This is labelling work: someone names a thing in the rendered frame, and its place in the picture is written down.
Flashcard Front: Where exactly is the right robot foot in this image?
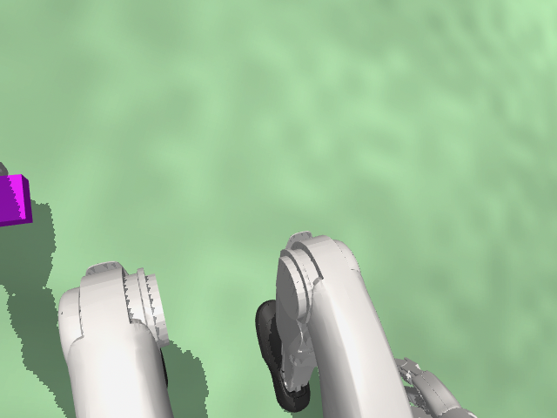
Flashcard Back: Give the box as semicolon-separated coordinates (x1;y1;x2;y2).
255;300;310;413

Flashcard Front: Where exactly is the small box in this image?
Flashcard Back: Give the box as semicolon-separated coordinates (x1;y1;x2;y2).
0;174;33;226

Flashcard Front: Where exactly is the right robot hand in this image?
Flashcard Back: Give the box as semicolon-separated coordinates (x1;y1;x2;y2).
395;357;462;418

